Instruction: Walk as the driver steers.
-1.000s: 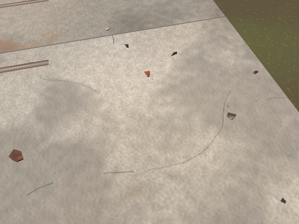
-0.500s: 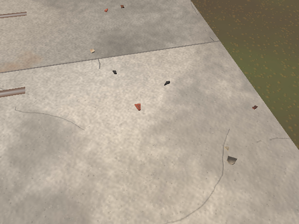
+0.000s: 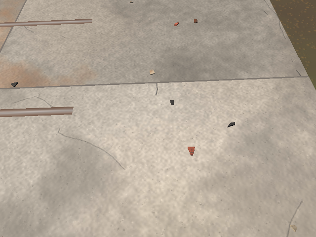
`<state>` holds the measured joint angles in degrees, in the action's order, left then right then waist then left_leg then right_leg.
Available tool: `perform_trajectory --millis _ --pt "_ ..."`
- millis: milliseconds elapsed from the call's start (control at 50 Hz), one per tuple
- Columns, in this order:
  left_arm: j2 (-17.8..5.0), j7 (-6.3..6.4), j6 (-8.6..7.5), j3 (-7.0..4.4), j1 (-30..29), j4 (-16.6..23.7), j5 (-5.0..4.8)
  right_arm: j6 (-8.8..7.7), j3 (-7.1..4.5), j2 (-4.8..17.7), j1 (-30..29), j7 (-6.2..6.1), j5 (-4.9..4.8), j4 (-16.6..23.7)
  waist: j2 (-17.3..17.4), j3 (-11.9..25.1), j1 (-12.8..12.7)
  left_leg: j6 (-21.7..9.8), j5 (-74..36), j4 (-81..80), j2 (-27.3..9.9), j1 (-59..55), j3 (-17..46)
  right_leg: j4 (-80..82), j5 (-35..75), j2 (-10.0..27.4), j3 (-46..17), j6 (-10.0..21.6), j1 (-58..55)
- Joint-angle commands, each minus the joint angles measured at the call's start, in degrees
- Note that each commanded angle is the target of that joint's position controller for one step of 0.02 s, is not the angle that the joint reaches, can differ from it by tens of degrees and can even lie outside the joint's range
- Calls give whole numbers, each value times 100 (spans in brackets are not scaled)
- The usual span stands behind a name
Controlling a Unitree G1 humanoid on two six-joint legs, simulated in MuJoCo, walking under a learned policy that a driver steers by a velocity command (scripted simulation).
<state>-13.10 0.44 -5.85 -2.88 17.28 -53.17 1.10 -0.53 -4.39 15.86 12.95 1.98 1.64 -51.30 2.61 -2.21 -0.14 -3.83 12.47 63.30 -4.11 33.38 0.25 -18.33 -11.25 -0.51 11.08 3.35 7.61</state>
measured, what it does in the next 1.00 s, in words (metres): walks ahead: left foot, then right foot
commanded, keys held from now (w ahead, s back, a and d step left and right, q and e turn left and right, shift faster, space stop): w+q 0.20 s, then w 0.80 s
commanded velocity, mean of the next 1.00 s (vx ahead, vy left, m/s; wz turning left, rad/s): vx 0.50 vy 0.00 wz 0.24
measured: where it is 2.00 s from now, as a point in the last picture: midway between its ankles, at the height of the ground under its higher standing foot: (125, 133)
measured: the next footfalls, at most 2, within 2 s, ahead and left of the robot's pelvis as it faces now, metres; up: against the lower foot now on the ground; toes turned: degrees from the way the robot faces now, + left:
left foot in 0.28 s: +0.29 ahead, +0.13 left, +0.00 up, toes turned +15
right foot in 0.86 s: +0.65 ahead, +0.04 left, +0.00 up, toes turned +9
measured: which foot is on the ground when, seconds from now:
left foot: up 0.00-0.26, down 0.28-0.88, up 0.90-1.00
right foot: down 0.00-0.28, up 0.30-0.84, down 0.86-1.00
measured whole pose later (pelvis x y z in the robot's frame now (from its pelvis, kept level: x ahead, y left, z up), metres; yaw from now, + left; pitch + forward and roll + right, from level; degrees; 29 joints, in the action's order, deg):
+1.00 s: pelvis +0.55 +0.09 -0.01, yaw +14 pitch -1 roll +0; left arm -13.5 -0.6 -3.7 -3.1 12.7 -52.9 1.0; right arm -3.9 -2.3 13.5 17.9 0.4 1.3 -55.7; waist 1.5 -3.2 0.9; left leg -5.2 18.3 66.9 -0.1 20.5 0.8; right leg -25.7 -9.6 -3.1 6.4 5.4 15.7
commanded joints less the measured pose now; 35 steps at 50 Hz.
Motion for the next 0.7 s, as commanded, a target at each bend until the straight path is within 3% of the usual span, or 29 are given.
perform_trajectory --millis 20,100,160,200,240,260,280,300,320,340,360,380,420,440,520,600,700 --pt "-491 2 -117 -89 153 187 1 38 43 -33 -125 104 15 380 -686 -114 90 90 -636 -305 -224 608 43 1062 1402 1537 -725 470 -155" --pt "-605 17 -102 -107 330 115 3 -2 145 -117 -981 193 14 710 -673 -287 -76 66 -1286 -1761 -111 325 -352 1037 1802 1454 -130 410 -269" --pt "-752 58 -44 -146 614 12 5 -7 165 -54 -1409 234 45 913 -659 -365 -196 -113 -1050 -2352 -14 209 -632 889 2224 1625 93 384 -784" --pt "-828 91 36 -165 696 -37 18 -7 141 18 -1459 227 70 981 -697 -326 -163 -291 -604 -2601 162 33 -786 511 3141 1691 266 333 -1169" --pt "-964 111 123 -190 763 -101 33 -14 90 103 -1104 164 110 899 -849 -77 8 -515 51 -2764 548 -615 -932 -302 4803 1722 385 309 -1363" --pt "-1030 103 180 -201 761 -114 41 -48 32 193 -582 126 117 741 -861 209 223 -650 239 -2940 767 -1182 -932 -1083 5183 1709 407 313 -1369" --pt "-1016 87 230 -182 704 -83 17 -115 -57 320 329 65 163 427 -657 689 621 -807 -55 -3455 920 -2381 -841 -2268 4678 1594 517 216 -915" --pt "-759 59 231 -98 734 86 7 -164 -205 766 1191 -36 233 201 -62 1357 928 -1084 449 -3632 -94 -3926 485 -3918 2619 1426 504 73 356" --pt "-161 -74 211 13 1092 394 -93 -154 -310 1368 1075 -97 147 247 1224 1752 444 -1868 289 -4270 -1802 -5324 3539 -5878 -2196 262 125 -252 2715" --pt "-796 -62 188 -137 261 472 -49 -87 -293 1239 1176 -138 -11 269 78 1607 742 -1735 -46 -4712 -1748 -5020 3657 -6148 -1739 266 -959 -222 3154" --pt "-667 -84 123 -110 -87 593 -139 -97 -233 1041 749 -182 -44 213 46 820 534 -1562 -663 -4731 -1560 -4360 2602 -5968 -1111 536 -1040 -148 3368" --pt "-599 -79 76 -82 -5 494 -132 -149 -145 707 469 -176 -59 214 -214 449 301 -1323 -1418 -4829 -1270 -3646 2012 -5464 -781 703 -1083 -113 3035" --pt "-505 -98 233 -76 361 281 61 -262 -18 336 118 -185 -106 181 -167 286 -96 -988 -1969 -5067 -806 -2890 1175 -4860 -565 850 -1137 -166 2313" --pt "-459 -124 322 -82 417 238 96 -332 16 273 169 -176 -114 139 -118 308 -143 -957 -2124 -5154 -721 -2763 1036 -4729 -534 828 -1121 -197 2137" --pt "-374 -213 456 -90 -147 391 106 -452 -8 467 624 -175 -163 -101 -49 -13 -94 -884 -2183 -5510 -541 -2782 684 -4118 97 847 -981 -336 2700" --pt "-397 -224 446 -83 -966 638 58 -451 46 392 1018 -176 -141 -250 12 -235 125 -726 -2318 -5612 -474 -3143 523 -3205 813 805 -909 -390 3223" --pt "-306 -232 395 10 -1772 906 37 -459 103 382 1461 -230 -88 -477 82 -393 360 -672 -2913 -5531 -547 -3693 336 -2090 1184 529 -670 -230 3164"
